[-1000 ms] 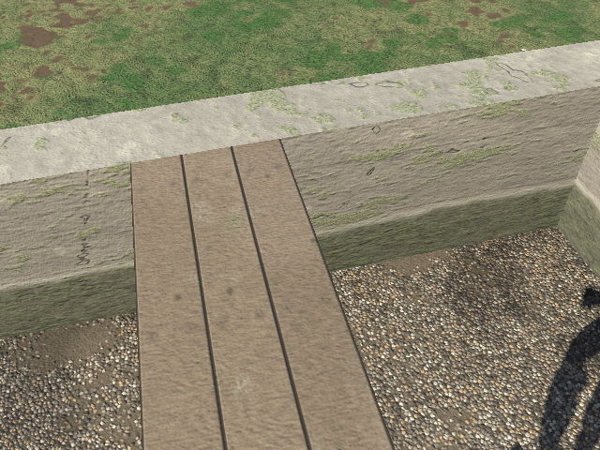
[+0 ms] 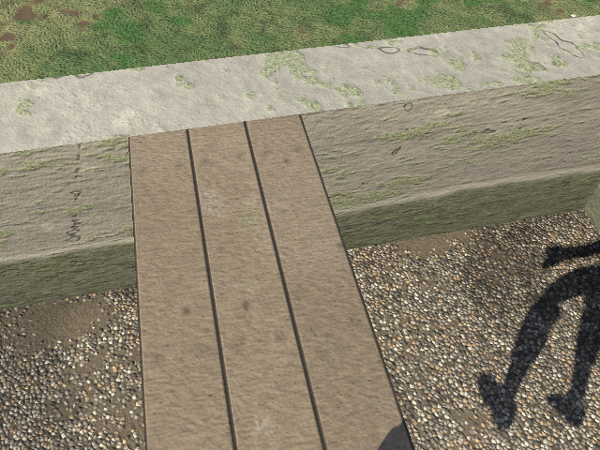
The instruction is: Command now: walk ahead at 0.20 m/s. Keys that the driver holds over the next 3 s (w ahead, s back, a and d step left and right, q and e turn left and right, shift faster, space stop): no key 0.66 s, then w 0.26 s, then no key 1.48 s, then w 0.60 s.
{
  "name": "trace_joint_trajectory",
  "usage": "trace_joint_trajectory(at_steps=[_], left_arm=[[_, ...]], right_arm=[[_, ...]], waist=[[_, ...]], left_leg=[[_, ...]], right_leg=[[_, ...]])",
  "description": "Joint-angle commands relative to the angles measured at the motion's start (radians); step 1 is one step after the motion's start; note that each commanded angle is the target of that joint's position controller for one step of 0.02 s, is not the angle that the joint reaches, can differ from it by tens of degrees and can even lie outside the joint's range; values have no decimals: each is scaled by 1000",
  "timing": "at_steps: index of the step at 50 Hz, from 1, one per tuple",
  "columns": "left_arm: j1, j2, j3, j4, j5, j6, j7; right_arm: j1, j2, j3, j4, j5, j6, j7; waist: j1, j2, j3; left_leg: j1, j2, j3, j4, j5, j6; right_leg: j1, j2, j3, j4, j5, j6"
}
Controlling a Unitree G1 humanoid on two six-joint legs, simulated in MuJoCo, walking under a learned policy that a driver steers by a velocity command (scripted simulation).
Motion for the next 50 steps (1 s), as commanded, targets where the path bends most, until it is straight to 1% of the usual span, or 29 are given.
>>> trace_joint_trajectory(at_steps=[1, 3, 5, 6, 7, 8, 9, 10, 11, 12, 13, 14, 17, 19, 20, 25, 26, 33, 35, 37, 40, 42, 43, 44, 45, 46, 47, 48, 50], left_arm=[[107, -117, -43, -51, 35, 3, 0], [55, -109, -47, -70, 45, -2, 0], [11, -95, -54, -81, 54, 4, -2], [-11, -98, -61, -101, 51, 8, -3], [1, -104, -70, -103, 45, 8, -11], [18, -96, -78, -102, 40, 4, -23], [-10, -42, -76, -109, 27, -7, -20], [-55, -12, -87, -135, 29, -24, -31], [-95, -30, -93, -146, 17, -29, -54], [-103, -53, -94, -144, -3, -27, -64], [-85, -69, -99, -133, -13, -23, -69], [-55, -72, -99, -116, -14, -18, -70], [-42, -54, -92, -107, 1, -11, -53], [-45, -67, -91, -108, 3, -7, -47], [-49, -77, -93, -109, -5, -5, -49], [-37, -68, -87, -80, -8, 4, -52], [-18, -63, -87, -78, -5, 2, -48], [6, -33, -76, -36, -8, 6, -39], [24, -22, -71, -16, -8, 7, -35], [33, 4, -60, -5, -14, 8, -38], [74, 25, -44, 7, -9, 9, -60], [130, 44, -31, 18, -4, 7, -78], [172, 62, -22, 26, -5, 8, -86], [213, 82, -11, 36, -13, 10, -96], [274, 97, -1, 52, -30, 10, -107], [325, 107, 8, 68, -47, 2, -119], [316, 102, 11, 68, -54, -11, -121], [281, 79, 11, 62, -54, -24, -112], [208, 9, -1, 58, -34, -38, -78]], right_arm=[[-115, 6, 28, -73, -35, -10, -46], [-113, -11, 38, -87, -51, -4, -48], [-96, -26, 35, -95, -63, -6, -57], [-102, -21, 32, -95, -69, -9, -60], [-121, -14, 37, -102, -74, -6, -63], [-125, -8, 40, -102, -86, -2, -67], [-89, -18, 32, -101, -89, 2, -71], [17, -6, 30, -75, -73, -2, -67], [81, -3, 37, -46, -61, -4, -60], [53, -21, 36, -46, -41, -4, -58], [3, -35, 35, -59, -31, 0, -55], [-27, -45, 32, -66, -26, 4, -49], [-73, -40, 26, -83, -26, 12, -40], [-76, -36, 23, -84, -22, 19, -40], [-75, -41, 22, -83, -17, 24, -39], [-73, -38, 19, -65, -16, 31, -35], [-75, -41, 16, -58, -17, 33, -33], [-65, -57, 10, -23, -15, 35, -32], [-67, -59, 12, -13, -11, 34, -30], [-68, -75, 8, -5, -2, 34, -22], [-70, -94, 0, 5, 5, 30, 2], [-86, -98, -5, 8, 12, 26, 20], [-91, -102, -10, 14, 19, 28, 30], [-92, -111, -17, 21, 28, 34, 38], [-126, -123, -21, 20, 35, 40, 43], [-161, -131, -24, 16, 34, 44, 44], [-166, -126, -23, 22, 21, 47, 39], [-144, -123, -24, 33, 3, 51, 28], [-101, -89, -21, 43, -18, 63, 6]], waist=[[130, 30, -129], [113, 67, -179], [80, 112, -174], [69, 126, -161], [84, 131, -150], [86, 113, -148], [26, 53, -151], [-66, -13, -142], [-71, -104, -83], [-38, -119, -32], [-12, -96, -15], [5, -69, -15], [14, -3, -94], [13, 15, -145], [16, 15, -166], [15, 17, -140], [17, 37, -135], [13, 17, -94], [15, 13, -99], [20, 9, -74], [45, 7, 5], [75, -16, 47], [95, -29, 59], [114, -41, 60], [153, -63, 52], [180, -77, 47], [163, -56, 56], [124, -31, 57], [44, -34, 67]], left_leg=[[-94, 198, -193, -324, 451, 52], [3, 159, -94, -291, 621, 25], [95, 168, -84, -255, 707, -19], [136, 178, -100, -234, 721, -33], [155, 179, -114, -216, 664, -50], [171, 164, -130, -195, 499, -67], [197, 132, -129, -148, 289, -59], [196, 103, -119, -150, 44, -43], [148, 82, -119, -184, -59, -47], [143, 80, -128, -214, -40, -50], [153, 97, -152, -239, 8, -47], [175, 109, -168, -256, 55, -45], [268, 122, -158, -261, 232, -46], [318, 127, -145, -255, 358, -50], [337, 131, -142, -256, 387, -48], [353, 140, -137, -277, 428, -50], [348, 141, -133, -289, 427, -51], [366, 148, -129, -335, 411, -48], [366, 138, -128, -366, 308, -31], [330, 118, -124, -377, 128, -10], [203, 102, -126, -333, -111, 13], [52, 73, -90, -219, -186, 4], [-47, 48, -52, -132, -209, -7], [-148, 22, -15, -27, -237, -15], [-258, 8, -15, 137, -325, -17], [-377, 36, -60, 347, -401, -21], [-440, 83, -108, 479, -373, -38], [-422, 115, -131, 529, -321, -55], [-279, 156, -164, 461, -213, -81]], right_leg=[[168, -32, -3, -164, 100, -1], [243, 15, -63, -403, 135, 4], [293, 55, -77, -544, 126, -8], [307, 64, -70, -626, 128, -19], [345, 62, -57, -748, 189, -31], [393, 36, -20, -858, 321, -44], [410, -54, 68, -888, 565, -53], [397, -128, 170, -893, 736, -80], [385, -150, 210, -920, 754, -119], [370, -126, 208, -938, 647, -140], [371, -108, 196, -951, 569, -142], [381, -101, 193, -958, 551, -142], [432, -88, 160, -939, 656, -154], [458, -83, 141, -923, 696, -165], [473, -82, 139, -923, 694, -170], [470, -82, 135, -924, 671, -173], [481, -83, 137, -923, 677, -178], [478, -89, 147, -946, 648, -181], [490, -82, 151, -977, 545, -186], [493, -63, 154, -992, 372, -200], [485, -58, 201, -1010, 87, -228], [536, -105, 302, -1055, -37, -249], [591, -153, 384, -1092, -80, -263], [654, -206, 462, -1128, -101, -286], [714, -260, 542, -1170, -92, -318], [752, -302, 601, -1199, -101, -351], [733, -297, 576, -1185, -24, -351], [670, -275, 495, -1162, 121, -328], [487, -214, 293, -1126, 446, -247]])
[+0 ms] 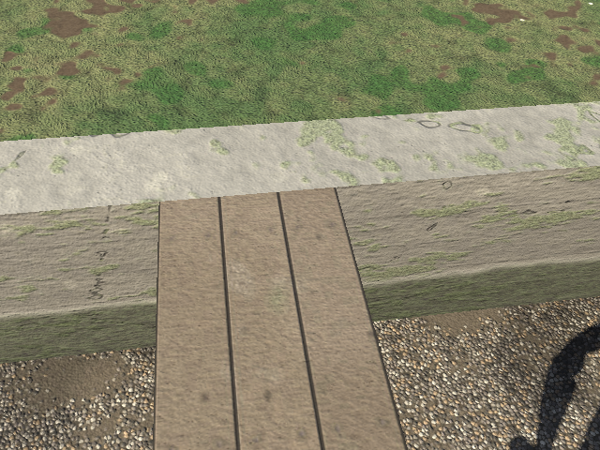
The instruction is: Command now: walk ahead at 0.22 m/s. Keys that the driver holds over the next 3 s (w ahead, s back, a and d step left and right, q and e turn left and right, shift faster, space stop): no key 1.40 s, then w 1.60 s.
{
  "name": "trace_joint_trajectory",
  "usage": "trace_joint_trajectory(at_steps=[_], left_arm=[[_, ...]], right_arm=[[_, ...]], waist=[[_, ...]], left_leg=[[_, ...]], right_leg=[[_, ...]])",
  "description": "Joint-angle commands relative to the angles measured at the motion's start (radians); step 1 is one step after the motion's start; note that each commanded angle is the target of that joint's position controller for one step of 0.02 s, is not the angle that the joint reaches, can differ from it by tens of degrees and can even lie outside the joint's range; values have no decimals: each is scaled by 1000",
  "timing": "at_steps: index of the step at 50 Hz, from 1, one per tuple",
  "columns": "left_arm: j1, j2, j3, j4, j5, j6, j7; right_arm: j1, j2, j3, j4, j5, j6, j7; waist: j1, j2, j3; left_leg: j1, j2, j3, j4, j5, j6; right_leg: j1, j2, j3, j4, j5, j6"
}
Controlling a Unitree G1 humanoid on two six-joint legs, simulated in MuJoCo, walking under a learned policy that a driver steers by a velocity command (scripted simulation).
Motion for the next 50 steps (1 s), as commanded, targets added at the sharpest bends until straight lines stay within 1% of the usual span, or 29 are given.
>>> trace_joint_trajectory(at_steps=[1, 2, 3, 4, 5, 6, 7, 8, 9, 10, 11, 12, 13, 14, 16, 17, 19, 20, 21, 22, 23, 24, 25, 26, 29, 36, 44, 45, 50], left_arm=[[-54, -6, -4, -49, 14, -26, 39], [-126, 6, -6, -71, 7, -25, 54], [-148, 26, -6, -84, -3, -30, 70], [-151, 44, -4, -85, -6, -36, 82], [-165, 58, 1, -74, -14, -45, 83], [-182, 63, 3, -73, -10, -51, 85], [-203, 71, 1, -76, 11, -53, 82], [-216, 65, -3, -88, 46, -42, 80], [-116, 4, -14, -78, 57, -13, 90], [61, 23, 11, -6, 24, 17, 88], [104, 33, 16, 32, 16, 29, 96], [56, 22, 18, 42, 19, 31, 101], [-3, -3, 14, 36, 14, 24, 99], [-22, -42, 5, 28, 23, 25, 98], [-58, -71, -1, 24, 36, 29, 85], [-76, -80, -2, 16, 45, 27, 81], [-74, -89, -6, 15, 69, 33, 74], [-47, -95, -12, 26, 72, 33, 67], [-62, -92, -20, 18, 70, 27, 64], [-93, -45, -17, 1, 62, 11, 65], [-122, -8, -23, -26, 51, -2, 68], [-160, -9, -23, -45, 35, -16, 64], [-164, -33, -23, -52, 28, -20, 62], [-162, -44, -28, -52, 26, -18, 59], [-136, -36, -32, -46, 36, -15, 63], [-147, -25, -45, -61, 25, -8, 73], [-146, -12, -56, -48, 24, -7, 72], [-157, -17, -58, -47, 21, -9, 76], [-154, -5, -59, -27, 24, -13, 82]], right_arm=[[-50, -36, -11, -65, -15, -5, -23], [-32, -17, -5, -64, -5, -12, -24], [-35, -4, 1, -58, -3, -15, -24], [-12, 7, 4, -51, -9, -17, -24], [37, -1, 5, -38, -15, -16, -23], [67, -22, 1, -21, -22, -19, -24], [131, -37, 2, -8, -32, -29, -26], [168, -86, -3, -14, -41, -41, -35], [146, -84, 15, -59, -88, -58, -43], [101, -69, 23, -104, -78, -36, -32], [74, -58, 26, -116, -61, -27, -26], [82, -67, 23, -107, -44, -29, -23], [68, -48, 25, -107, -31, -42, -26], [23, -26, 28, -118, -37, -50, -42], [-1, 34, 33, -144, -44, -64, -83], [-19, 51, 36, -158, -50, -66, -91], [-50, 42, 36, -179, -60, -66, -94], [-54, 35, 37, -188, -66, -65, -95], [-33, 31, 35, -185, -74, -64, -92], [46, 30, 33, -175, -81, -63, -90], [98, 11, 23, -155, -66, -63, -88], [126, -4, 21, -140, -57, -69, -82], [92, -14, 21, -143, -49, -72, -79], [63, -14, 20, -151, -50, -72, -78], [67, -4, 20, -148, -52, -69, -75], [57, -4, 13, -145, -39, -54, -62], [92, -14, 14, -111, -36, -50, -63], [85, -30, 8, -107, -29, -48, -67], [107, -23, 9, -76, -29, -47, -69]], waist=[[-82, -49, 94], [-105, -47, 61], [-101, -51, 40], [-112, -69, 21], [-140, -73, 18], [-151, -45, 19], [-177, 15, 14], [-173, 126, 10], [-90, 258, -61], [-82, 309, -127], [-71, 262, -82], [-68, 169, 0], [-53, 105, 55], [-22, 87, 57], [-14, 30, -22], [-7, 28, -46], [2, 67, -73], [7, 74, -69], [-22, 70, -36], [-92, 66, -29], [-142, 36, -16], [-134, -59, 11], [-104, -80, 30], [-95, -89, 33], [-83, -59, -9], [-82, -11, -47], [-87, -8, -7], [-84, -26, -11], [-87, -19, 12]], left_leg=[[-146, 93, -65, -38, 114, -39], [24, 49, -8, -141, 171, -52], [166, 11, 28, -183, 258, -63], [277, -7, 39, -206, 342, -75], [345, -18, 39, -248, 368, -72], [377, -39, 46, -283, 330, -75], [409, -61, 50, -365, 282, -81], [391, -5, 0, -485, 535, -122], [378, 264, -376, -644, 745, -140], [395, 329, -555, -746, 676, -18], [327, 302, -582, -759, 456, 33], [211, 286, -566, -769, 295, 56], [114, 269, -524, -787, 246, 49], [43, 231, -440, -793, 244, 37], [32, 171, -286, -758, 394, 32], [32, 139, -203, -732, 503, 25], [60, 100, -104, -669, 594, 1], [83, 94, -93, -641, 564, -16], [117, 88, -99, -618, 532, -32], [157, 90, -113, -598, 483, -27], [188, 83, -116, -593, 496, 4], [194, 71, -112, -623, 502, 9], [202, 73, -115, -622, 537, 16], [212, 77, -116, -624, 571, 23], [241, 83, -115, -645, 590, 14], [294, 92, -113, -670, 637, 21], [281, 99, -113, -706, 593, 18], [284, 92, -110, -710, 579, 17], [288, 96, -111, -736, 552, 18]], right_leg=[[-51, -302, 228, -190, 401, -60], [-173, -242, 133, -184, 411, -21], [-258, -209, 89, -179, 342, -6], [-316, -190, 66, -158, 247, -5], [-357, -180, 50, -107, 115, 9], [-373, -165, 50, -26, 45, 29], [-369, -139, 38, 122, 99, 53], [-345, -88, 7, 300, 37, 92], [-342, -50, 0, 501, -289, 117], [-415, -47, 11, 569, -331, 111], [-410, -90, 36, 638, -320, 116], [-404, -123, 63, 696, -292, 119], [-384, -156, 86, 706, -251, 131], [-327, -171, 90, 682, -215, 141], [-210, -159, 45, 588, -150, 156], [-148, -142, 20, 509, -120, 160], [-38, -93, -20, 325, -96, 155], [5, -84, -21, 196, -38, 147], [-8, -106, 18, 75, 56, 141], [-19, -199, 112, 25, 237, 133], [-65, -238, 174, 24, 308, 112], [-88, -235, 181, 17, 283, 89], [-93, -218, 175, -5, 240, 77], [-85, -214, 170, -23, 230, 68], [-16, -219, 165, -40, 322, 52], [12, -227, 160, -63, 333, 35], [31, -232, 165, -99, 345, 23], [44, -234, 166, -115, 344, 22], [53, -236, 172, -142, 345, 15]])
Over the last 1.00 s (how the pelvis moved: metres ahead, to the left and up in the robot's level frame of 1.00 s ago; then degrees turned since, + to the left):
0.16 0.01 0.01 -1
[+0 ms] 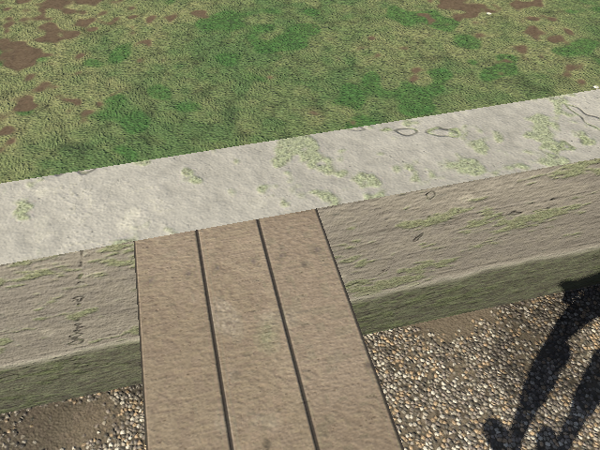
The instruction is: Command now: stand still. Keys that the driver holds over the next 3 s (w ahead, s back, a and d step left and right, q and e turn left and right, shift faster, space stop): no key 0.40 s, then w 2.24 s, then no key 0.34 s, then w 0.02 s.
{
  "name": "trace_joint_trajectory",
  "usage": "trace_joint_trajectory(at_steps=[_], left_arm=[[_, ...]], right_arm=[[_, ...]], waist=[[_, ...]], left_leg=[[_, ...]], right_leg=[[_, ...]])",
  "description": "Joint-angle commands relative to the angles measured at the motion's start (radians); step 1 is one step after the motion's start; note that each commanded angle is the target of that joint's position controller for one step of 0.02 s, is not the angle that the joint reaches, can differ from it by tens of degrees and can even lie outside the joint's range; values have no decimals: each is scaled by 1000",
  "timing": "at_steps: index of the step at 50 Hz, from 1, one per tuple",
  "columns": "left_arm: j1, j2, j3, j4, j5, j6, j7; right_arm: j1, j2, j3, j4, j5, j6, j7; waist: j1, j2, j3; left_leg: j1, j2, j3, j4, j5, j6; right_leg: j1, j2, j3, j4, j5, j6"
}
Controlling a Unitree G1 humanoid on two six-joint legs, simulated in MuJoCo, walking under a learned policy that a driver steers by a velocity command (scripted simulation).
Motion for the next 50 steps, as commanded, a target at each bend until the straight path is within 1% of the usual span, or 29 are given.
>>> trace_joint_trajectory(at_steps=[1, 4, 5, 15, 16, 20, 21, 23, 26, 28, 29, 30, 31, 32, 34, 35, 37, 38, 40, 41, 42, 43, 44, 45, 46, 47, 48, 49, 50], left_arm=[[12, 80, 14, -31, -1, -14, 4], [7, 79, 12, -18, -4, -14, 3], [11, 85, 13, -19, 0, -13, 5], [19, 94, 10, 15, -3, -16, 5], [39, 92, 9, 22, -2, -19, 10], [53, 95, 9, 35, -4, -21, 15], [64, 90, 8, 42, -10, -20, 17], [69, 105, 13, 46, -14, -18, 18], [103, 163, 36, 49, -7, -12, 0], [171, 205, 58, 57, -3, -3, -25], [229, 221, 70, 73, -18, -1, -40], [289, 231, 81, 93, -39, -4, -57], [309, 220, 85, 102, -51, -12, -69], [305, 188, 84, 104, -53, -21, -72], [279, 121, 76, 103, -48, -38, -64], [264, 108, 74, 96, -44, -43, -59], [195, 131, 78, 62, -48, -50, -55], [181, 145, 83, 62, -50, -62, -58], [157, 176, 93, 53, -44, -80, -57], [126, 207, 100, 40, -31, -87, -63], [91, 221, 105, 29, -9, -93, -67], [40, 223, 103, 8, 19, -91, -68], [-15, 222, 101, -18, 36, -74, -66], [47, 180, 107, -66, -39, -55, -71], [167, 189, 126, -21, -89, -57, -70], [186, 199, 129, 2, -76, -58, -48], [129, 163, 113, 13, -46, -57, -33], [56, 83, 88, 15, -11, -50, -16], [19, 15, 67, -7, 2, -42, -13]], right_arm=[[35, -82, -16, -20, 2, -10, -3], [39, -85, -14, -5, 7, -9, -3], [37, -78, -12, 0, 11, -12, -4], [52, -86, -6, 45, 14, -16, -4], [52, -84, -6, 52, 14, -16, -3], [46, -84, -5, 61, 14, -16, -1], [50, -85, -5, 68, 14, -15, -2], [28, -99, -8, 71, 24, -16, 1], [7, -121, -22, 76, 33, -14, 28], [-45, -127, -32, 71, 44, -5, 58], [-103, -137, -39, 58, 52, 2, 70], [-136, -147, -46, 51, 55, 7, 75], [-131, -143, -49, 55, 48, 10, 77], [-116, -136, -51, 63, 39, 13, 79], [-112, -108, -51, 62, 22, 22, 83], [-127, -100, -50, 53, 26, 23, 86], [-152, -88, -43, 32, 34, 18, 95], [-152, -84, -37, 23, 37, 16, 100], [-145, -95, -35, 16, 25, 10, 102], [-97, -113, -37, 22, 13, 4, 103], [-7, -155, -54, 45, 6, -2, 101], [139, -210, -78, 78, 7, -8, 97], [300, -272, -99, 101, 13, -24, 92], [363, -335, -105, 87, 62, -44, 91], [327, -282, -93, 48, 86, -46, 98], [229, -258, -91, 20, 75, -57, 86], [213, -243, -96, 9, 68, -79, 71], [128, -186, -86, 0, 70, -93, 57], [64, -118, -65, -6, 85, -90, 43]], waist=[[2, -9, -4], [5, -12, -3], [6, -9, -7], [3, -8, 24], [4, 8, 30], [1, -4, 32], [2, -9, 10], [8, -11, 26], [32, -53, 82], [81, -81, 139], [123, -107, 165], [141, -110, 171], [127, -99, 167], [105, -92, 168], [64, -82, 186], [54, -63, 188], [35, -42, 154], [33, -50, 144], [19, -61, 131], [-4, -37, 120], [-56, -25, 86], [-135, 16, 19], [-214, 179, -12], [-143, 402, -117], [-109, 374, -176], [-64, 266, -123], [-74, 106, -57], [-37, -1, 5], [13, -17, 47]], left_leg=[[13, 165, -164, -73, 229, 16], [14, 170, -165, -84, 223, 19], [9, 172, -158, -83, 201, 15], [-3, 181, -163, -108, 151, 13], [-13, 178, -160, -118, 138, 13], [-8, 180, -159, -128, 132, 14], [4, 172, -155, -138, 105, 20], [-17, 148, -140, -134, 16, 30], [-183, 74, -53, 12, -171, 39], [-400, 39, 36, 207, -249, 21], [-515, 51, 31, 374, -329, 14], [-630, 83, -8, 547, -372, 10], [-695, 120, -48, 651, -352, 6], [-725, 143, -68, 709, -311, 0], [-720, 177, -93, 726, -202, -12], [-679, 177, -83, 707, -160, -19], [-497, 145, -41, 595, -108, -32], [-378, 123, -18, 541, -86, -27], [-169, 81, 9, 474, -48, -14], [-91, 64, 12, 426, -73, -4], [24, 29, 32, 396, -119, -8], [178, 6, 26, 329, -170, -19], [262, 108, -106, 122, -304, -70], [435, 416, -704, -113, -623, -78], [476, 463, -1036, -273, -606, -32], [391, 466, -1031, -247, -496, -21], [260, 455, -860, -183, -299, -10], [40, 403, -628, -149, -184, 24], [-153, 332, -482, -147, -156, 59]], right_leg=[[13, -182, 162, -73, 300, -9], [24, -185, 163, -87, 295, -11], [40, -183, 164, -88, 311, -13], [47, -185, 176, -118, 296, -18], [58, -185, 176, -118, 301, -21], [62, -186, 180, -122, 302, -22], [72, -180, 176, -136, 240, -26], [68, -163, 189, -170, 39, -42], [89, -191, 279, -205, -289, -80], [164, -284, 397, -246, -431, -115], [192, -339, 458, -273, -421, -144], [228, -370, 483, -281, -377, -164], [239, -367, 460, -272, -323, -163], [226, -347, 419, -263, -261, -149], [145, -305, 327, -262, -135, -112], [83, -282, 284, -267, -72, -98], [-66, -226, 189, -258, -17, -62], [-155, -202, 144, -251, -64, -45], [-281, -181, 123, -220, -194, -42], [-296, -176, 118, -143, -180, -43], [-308, -165, 104, -14, -86, -34], [-325, -131, 70, 198, 38, -14], [-402, -55, -4, 510, -135, 19], [-707, 66, -28, 884, -487, 32], [-867, 5, 85, 1065, -279, 38], [-910, -51, 96, 1222, -152, 65], [-892, -101, 77, 1302, -61, 100], [-820, -161, 57, 1275, 28, 129], [-725, -183, 46, 1202, 53, 140]])
Over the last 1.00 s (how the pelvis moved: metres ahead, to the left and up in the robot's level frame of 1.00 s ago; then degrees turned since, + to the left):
0.11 0.03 0.01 0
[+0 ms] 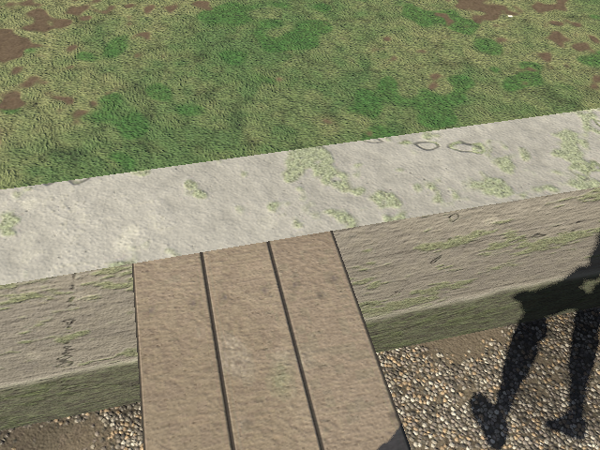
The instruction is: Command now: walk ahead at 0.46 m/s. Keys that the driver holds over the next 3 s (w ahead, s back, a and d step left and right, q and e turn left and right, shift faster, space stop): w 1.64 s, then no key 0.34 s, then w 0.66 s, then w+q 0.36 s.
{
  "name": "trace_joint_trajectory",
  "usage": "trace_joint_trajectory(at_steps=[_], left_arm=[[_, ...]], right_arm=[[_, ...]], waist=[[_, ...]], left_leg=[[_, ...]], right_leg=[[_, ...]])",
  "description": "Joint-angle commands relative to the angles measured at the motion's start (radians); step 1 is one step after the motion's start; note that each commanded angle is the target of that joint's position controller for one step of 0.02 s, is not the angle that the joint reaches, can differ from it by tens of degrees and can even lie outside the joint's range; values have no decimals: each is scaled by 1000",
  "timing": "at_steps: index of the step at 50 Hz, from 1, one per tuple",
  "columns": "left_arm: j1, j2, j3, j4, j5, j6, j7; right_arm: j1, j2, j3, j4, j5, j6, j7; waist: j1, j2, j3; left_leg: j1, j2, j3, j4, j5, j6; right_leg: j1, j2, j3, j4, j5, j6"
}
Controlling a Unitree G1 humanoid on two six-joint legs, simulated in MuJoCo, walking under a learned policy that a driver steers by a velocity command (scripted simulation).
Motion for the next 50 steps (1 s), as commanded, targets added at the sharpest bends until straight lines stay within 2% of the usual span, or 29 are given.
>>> trace_joint_trajectory(at_steps=[1, 3, 6, 9, 12, 14, 15, 16, 17, 18, 19, 20, 21, 22, 23, 24, 25, 27, 29, 32, 37, 41, 43, 45, 46, 47, 48, 49, 50], left_arm=[[-55, -102, -41, -90, 36, 6, 15], [-131, -77, -36, -135, 51, 20, 4], [-241, -77, -37, -183, 62, 27, -21], [-342, -78, -43, -209, 51, 37, -44], [-454, -83, -55, -249, 34, 40, -68], [-458, -81, -53, -263, 37, 41, -64], [-431, -69, -55, -259, 41, 47, -59], [-370, -43, -41, -256, 40, 49, -58], [-220, 8, -18, -209, 54, 41, -60], [-67, 36, -2, -174, 48, 31, -59], [9, 143, 19, -182, 23, 15, -47], [19, 88, 5, -220, -42, 8, -76], [21, 79, 7, -233, -71, 8, -71], [11, 59, 5, -253, -54, -3, -53], [4, 45, 10, -243, -50, -19, -41], [-27, 17, 1, -237, -50, -23, -25], [-58, -13, -13, -236, -49, -17, -15], [-50, -67, -42, -227, -22, 0, 0], [-17, -31, -34, -229, 6, 6, 19], [112, 14, -18, -196, 10, 4, 24], [306, -8, -27, -143, 24, 3, 44], [338, -29, -38, -119, 38, -1, 47], [291, -20, -34, -113, 48, -15, 50], [184, 13, -30, -146, 60, -34, 41], [143, 27, -31, -156, 86, -36, 45], [115, 59, -23, -177, 98, -31, 51], [164, 46, -13, -236, 41, -17, 52], [247, 73, 0, -243, -14, -25, 34], [266, 96, 7, -242, -3, -16, 43]], right_arm=[[13, -20, 6, -37, 20, -17, -39], [43, 4, 21, -33, -10, -5, -40], [127, -38, 21, -10, -38, 3, -33], [239, -33, 22, 22, -56, 2, -28], [249, -16, 26, 22, -70, -1, -35], [157, -42, 13, 4, -62, -12, -39], [116, -48, 5, 6, -68, -16, -37], [74, -51, 6, 2, -81, -22, -38], [14, -42, 11, -13, -112, -31, -36], [-8, -61, 11, -20, -129, -24, -37], [40, -41, 17, -43, -108, -5, -44], [181, -50, -5, -35, -35, -5, -31], [231, -126, -20, -12, -20, 12, -34], [141, -116, -16, -22, -44, 25, -40], [54, -57, 6, -35, -66, 33, -50], [3, 6, 30, -43, -81, 46, -54], [-37, 27, 39, -64, -76, 58, -54], [-89, 22, 43, -89, -77, 72, -49], [-112, 50, 54, -99, -89, 81, -44], [-247, 47, 63, -152, -83, 80, -11], [-441, 37, 63, -233, -66, 81, 47], [-487, 29, 54, -262, -53, 84, 75], [-467, 9, 44, -265, -58, 84, 83], [-360, -48, 19, -241, -68, 85, 75], [-177, -97, -10, -195, -77, 77, 69], [-1, -144, -38, -157, -46, 69, 59], [36, -214, -44, -160, 20, 54, 50], [62, -130, -24, -187, 16, 45, 64], [-28, -121, -26, -205, -23, 35, 57]], waist=[[60, 19, 49], [62, 41, 0], [32, 47, -61], [-22, 71, -43], [-43, 67, -17], [-14, 88, 14], [5, 89, 22], [43, 109, 12], [122, 81, -32], [203, 41, -108], [161, -123, -208], [107, -224, -247], [107, -211, -285], [115, -107, -239], [100, 2, -179], [60, 52, -123], [16, 65, -81], [-25, 13, -36], [-28, 16, -74], [33, 15, -51], [124, -27, 20], [112, -88, 101], [82, -106, 139], [10, -82, 73], [-92, -53, -36], [-171, 0, -201], [-81, 249, -357], [-100, 359, -445], [-56, 359, -413]], left_leg=[[-19, 254, -397, -490, -29, 18], [-35, 182, -265, -485, 90, 41], [109, 142, -226, -454, 227, 49], [279, 178, -270, -434, 303, 48], [327, 180, -243, -433, 315, 52], [242, 173, -198, -403, 358, 33], [219, 170, -170, -361, 358, 30], [214, 169, -153, -287, 457, 27], [209, 143, -109, -109, 551, 11], [154, 100, -73, 96, 479, -11], [-32, 29, -7, 457, -69, -47], [-449, -72, -87, 753, -266, -40], [-588, -8, -133, 920, -138, -71], [-603, 55, -123, 1010, -33, -99], [-558, 102, -104, 1040, 21, -114], [-487, 132, -107, 999, 42, -115], [-405, 142, -109, 932, 26, -111], [-377, 154, -106, 813, 31, -104], [-415, 155, -67, 791, 103, -110], [-567, 175, -28, 712, 153, -135], [-642, 159, 21, 438, 215, -153], [-508, 116, 24, 193, 199, -111], [-356, 79, 30, 76, 165, -59], [-64, 7, 21, -20, 96, 4], [163, -16, -19, -112, 63, 32], [433, 31, -62, -133, 42, 25], [726, 282, -391, -192, -65, -34], [893, 372, -807, -400, 105, 31], [887, 399, -837, -426, 333, 83]], right_leg=[[-259, -113, -10, 60, 114, 33], [-243, -105, -52, 5, 143, 20], [-307, -86, -117, -150, 176, 27], [-402, -77, -131, -241, 173, 23], [-335, -46, -155, -427, 176, 9], [-116, 3, -147, -571, 94, -34], [-21, 15, -132, -641, 55, -56], [93, 29, -115, -682, 69, -82], [236, 53, -115, -788, 108, -103], [425, 59, -131, -872, 112, -89], [632, -235, 241, -960, -23, -48], [857, -389, 817, -1155, 138, -103], [915, -434, 882, -1203, 175, -129], [821, -400, 719, -1142, 324, -139], [631, -376, 553, -1101, 443, -155], [425, -319, 409, -1088, 382, -162], [243, -268, 303, -1099, 333, -177], [103, -190, 203, -1143, 218, -199], [150, -161, 172, -1146, 238, -210], [287, -156, 183, -1186, 132, -218], [493, -156, 190, -1230, 199, -209], [535, -161, 126, -1242, 317, -194], [478, -158, 69, -1225, 359, -166], [421, -171, 5, -1067, 698, -139], [406, -148, -24, -853, 743, -118], [325, -101, -56, -618, 443, -89], [46, 24, -75, -274, -397, -52], [-286, 104, 2, -29, -323, -67], [-400, 73, 2, 153, -221, -41]])
Over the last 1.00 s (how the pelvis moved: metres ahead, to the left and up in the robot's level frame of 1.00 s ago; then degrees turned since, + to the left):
0.17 0.07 -0.03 1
